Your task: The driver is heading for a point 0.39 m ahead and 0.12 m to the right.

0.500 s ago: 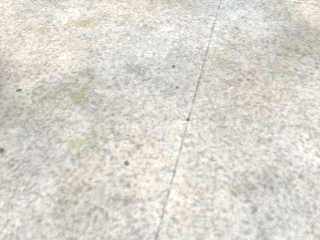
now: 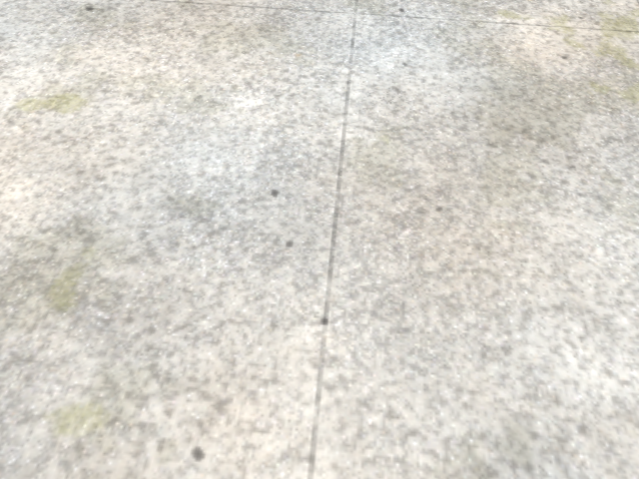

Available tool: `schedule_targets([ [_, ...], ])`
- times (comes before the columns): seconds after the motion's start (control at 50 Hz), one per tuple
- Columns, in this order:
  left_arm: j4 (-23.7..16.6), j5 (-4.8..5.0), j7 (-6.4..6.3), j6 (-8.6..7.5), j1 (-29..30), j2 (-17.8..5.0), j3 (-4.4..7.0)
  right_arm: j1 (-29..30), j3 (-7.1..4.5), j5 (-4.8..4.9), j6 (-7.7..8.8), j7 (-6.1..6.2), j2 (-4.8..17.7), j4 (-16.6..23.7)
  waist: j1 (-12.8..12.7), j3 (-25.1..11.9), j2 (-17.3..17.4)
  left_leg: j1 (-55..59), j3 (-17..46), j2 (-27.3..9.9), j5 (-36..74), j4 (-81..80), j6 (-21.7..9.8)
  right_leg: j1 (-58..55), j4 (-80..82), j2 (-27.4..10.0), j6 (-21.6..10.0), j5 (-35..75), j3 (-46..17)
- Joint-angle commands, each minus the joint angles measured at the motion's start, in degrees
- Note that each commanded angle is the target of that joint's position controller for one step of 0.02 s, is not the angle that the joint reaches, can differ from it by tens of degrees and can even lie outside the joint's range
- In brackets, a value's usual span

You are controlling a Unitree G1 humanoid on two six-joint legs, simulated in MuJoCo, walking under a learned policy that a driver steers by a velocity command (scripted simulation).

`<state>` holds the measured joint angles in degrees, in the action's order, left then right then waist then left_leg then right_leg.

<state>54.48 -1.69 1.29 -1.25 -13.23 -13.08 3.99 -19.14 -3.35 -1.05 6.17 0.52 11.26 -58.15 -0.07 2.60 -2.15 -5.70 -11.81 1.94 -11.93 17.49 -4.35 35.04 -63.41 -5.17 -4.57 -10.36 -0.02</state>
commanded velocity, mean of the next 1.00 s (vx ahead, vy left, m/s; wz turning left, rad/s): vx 0.25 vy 0.00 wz -0.27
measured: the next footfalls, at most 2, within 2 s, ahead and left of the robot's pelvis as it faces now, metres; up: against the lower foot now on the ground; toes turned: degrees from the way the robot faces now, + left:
right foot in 0.28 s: +0.29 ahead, -0.11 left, +0.00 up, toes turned -16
left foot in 0.80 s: +0.46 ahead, +0.00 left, +0.00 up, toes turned -13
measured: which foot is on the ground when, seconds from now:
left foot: down 0.00-0.26, up 0.28-0.78, down 0.80-1.00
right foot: up 0.00-0.26, down 0.28-1.00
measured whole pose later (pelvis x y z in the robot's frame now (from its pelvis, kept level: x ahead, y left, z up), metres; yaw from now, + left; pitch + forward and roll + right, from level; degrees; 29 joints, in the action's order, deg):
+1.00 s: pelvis +0.35 -0.07 -0.01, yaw -16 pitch -1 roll +0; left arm 61.0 -1.0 -1.9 0.2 -15.3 -10.4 0.3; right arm -13.3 -0.3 -0.5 0.1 2.0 9.6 -57.7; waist -0.3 2.0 -0.7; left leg -13.8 -3.9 1.1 -9.5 24.5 -2.3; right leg 4.6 -23.8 2.7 -3.0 -17.3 0.7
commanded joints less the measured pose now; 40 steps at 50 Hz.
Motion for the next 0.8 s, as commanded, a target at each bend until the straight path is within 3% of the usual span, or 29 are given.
schedule_targets([
  [0.02, -3.8, 0.03, 0.87, 0.38, 1.56, 0.43, -0.4, -1.26, -0.35, -0.06, 1.2, 0.19, 4.19, 2.18, -1.02, 2.57, 5.85, -2.01, 5.87, -14.99, 16.65, -9.88, -3.5, 3.79, 5.33, -1.28, 0.67, 6.97, 0.78],
  [0.1, -7.29, 0.05, 1.64, 0.06, 10.23, 0.94, -1.29, -4.07, -0.43, 0.04, 1.16, 0.68, 5.8, 1.55, 0.99, 3.72, 5.88, 1.22, 1.15, -15.2, 22.44, -9.47, -2.95, 0.65, 20.39, 0.37, 0.09, 11.63, 5.45],
  [0.16, -9.14, -0.28, 1.89, -0.05, 13.32, -0.09, -1.18, -6.89, -0.71, -0.14, 0.41, 1.24, 7.0, 0.57, 1.64, 3.82, 5.95, 8.19, -0.97, -17.12, 29.97, -6.48, -2.77, 0.01, 25.25, 1.82, -1.92, 7.92, 7.71],
  [0.22, -8.59, -0.53, 1.52, 0.03, 9.24, -1.9, -0.26, -6.19, -1.29, -0.45, -0.71, 1.81, 9.11, 0.77, -1.01, 0.42, 8.1, 12.72, -3.61, -17.92, 52.66, 4.48, -2.1, -6.94, 26.78, 6.68, -5.3, -0.71, 10.43],
  [0.24, -7.42, -0.52, 1.3, -0.1, 4.75, -2.87, 0.33, -5.78, -1.59, -0.56, -1.33, 1.81, 10.04, 1.06, -2.89, -2.12, 8.37, 12.99, -3.94, -18.01, 56.36, 12.13, -2.1, -11.57, 27.84, 8.72, -6.64, -3.43, 10.78],
  [0.26, -5.54, -0.65, 0.96, -0.54, -1.69, -4.27, 1.17, -5.32, -1.82, -0.41, -1.92, 1.56, 10.79, 1.61, -5.6, -5.88, 7.55, 10.28, -4.24, -17.77, 52.67, 22.9, -1.52, -19.9, 31.44, 10.47, -8.12, -3.41, 10.08],
  [0.28, -3.29, -1.37, 0.23, -0.93, -9.88, -8.0, 2.73, -4.37, -1.76, -0.25, -2.12, 1.18, 10.6, 3.03, -9.6, -10.6, 3.34, 0.01, -4.57, -16.32, 38.43, 38.97, 0.31, -33.19, 35.87, 6.43, -10.7, -5.61, 2.21],
  [0.3, -4.2, -1.7, -0.49, -1.09, -8.48, -14.48, 4.09, -7.46, -0.26, 0.65, -1.92, 0.04, 2.62, 6.73, -4.55, -14.88, -10.34, -25.7, -2.89, -5.96, -16.2, 60.61, 3.74, -51.16, 37.92, -12.81, -18.98, 2.08, -26.74],
  [0.32, -5.01, 0.08, -0.8, -0.27, -10.69, -14.77, 4.08, -1.48, -1.12, 0.89, -1.39, -0.14, 7.34, 8.81, -7.08, -17.98, -3.63, -32.94, 9.57, -0.98, -19.55, 68.0, 4.59, -51.74, 45.68, -16.8, -21.99, 10.47, -40.71],
  [0.34, -4.62, 0.5, -1.55, -0.24, -6.66, -12.7, 3.4, 2.25, -0.8, 1.48, -0.93, -0.09, 6.66, 9.64, -5.11, -9.95, 0.07, -36.15, 11.73, -5.23, -12.48, 66.12, 4.07, -45.86, 45.28, -15.91, -19.65, 22.16, -28.01],
  [0.36, -4.65, 0.91, -1.63, -0.79, -3.87, -8.95, 2.37, 1.38, -0.47, 1.43, -0.52, 0.21, 6.1, 8.83, -2.91, -6.2, 2.92, -32.53, 11.85, -6.75, -9.07, 60.91, 3.86, -38.59, 44.96, -13.47, -16.95, 34.19, -21.16],
  [0.38, -4.82, 1.2, -1.64, -1.29, -1.15, -6.68, 1.7, 0.3, -0.63, 0.63, -1.06, 0.48, 5.95, 7.67, -0.55, -4.04, 4.75, -28.7, 12.17, -7.95, -8.38, 56.62, 3.92, -33.28, 45.33, -10.14, -13.94, 39.38, -14.9],
  [0.4, -4.87, 1.61, -1.78, -1.69, 0.21, -5.01, 1.03, -1.27, -0.68, -0.59, -2.22, 0.48, 5.85, 7.27, 1.07, -3.86, 3.89, -24.74, 12.22, -8.07, -8.2, 53.88, 4.24, -29.39, 46.14, -8.13, -12.38, 41.85, -11.13],
  [0.42, -4.66, 1.57, -1.7, -2.22, 0.21, -4.31, 0.52, -2.29, -0.73, -1.1, -3.43, 0.4, 5.37, 6.83, 1.92, -4.34, 3.37, -21.89, 12.24, -7.85, -8.04, 51.55, 4.4, -27.44, 46.46, -6.92, -11.13, 44.58, -9.02],
  [0.48, -3.29, 1.2, -1.73, -3.11, -2.37, -6.56, 0.52, -2.47, -0.49, -0.78, -5.16, -0.1, 3.92, 6.74, 2.78, -5.02, 1.41, -21.85, 10.89, -6.3, -4.31, 45.49, 5.05, -27.68, 46.44, -4.64, -9.29, 53.69, -4.83],
  [0.58, -2.14, 1.08, -2.23, -2.37, -4.61, -5.71, -0.56, 4.24, -0.04, -0.35, -5.78, -0.14, 4.34, 8.02, 0.57, -4.92, -2.05, -23.41, 9.74, -5.62, 3.31, 33.8, 4.95, -31.04, 46.08, -2.41, -4.58, 51.81, -1.77],
  [0.68, -0.04, 0.44, -3.08, -1.74, -6.8, -4.91, -1.46, 7.51, 0.53, 0.07, -5.83, 0.85, 4.24, 8.02, -1.22, -3.75, -2.66, -20.5, 9.54, -4.26, 2.91, 23.98, 3.79, -34.37, 44.13, -4.2, -4.83, 51.04, -2.7],
  [0.76, 1.26, 0.65, -3.54, -1.34, -5.29, -4.42, -1.99, 3.98, 0.73, 0.1, -5.16, 1.9, 3.94, 5.82, 0.43, -2.23, -1.86, -12.48, 9.71, -3.03, 0.35, 12.28, 1.34, -33.67, 38.89, -5.3, -5.35, 49.03, -4.98],
  [0.78, 1.42, 1.13, -3.62, -1.46, -4.31, -4.51, -2.1, 1.09, 0.9, -0.12, -4.57, 2.15, 3.77, 4.67, 2.36, -2.74, -0.03, -5.64, 11.13, -4.34, 10.26, 4.89, 0.67, -31.15, 36.51, -4.35, -3.64, 45.96, -4.83],
  [0.8, 0.94, 1.38, -3.64, -1.88, -5.35, -4.23, -2.33, -2.54, 0.39, -0.42, -3.81, 2.49, 6.76, 3.47, 2.24, -6.21, 3.48, 3.69, 16.68, -10.07, 32.43, 4.92, -0.46, -27.27, 33.57, -1.66, -1.41, 34.88, -4.32],
])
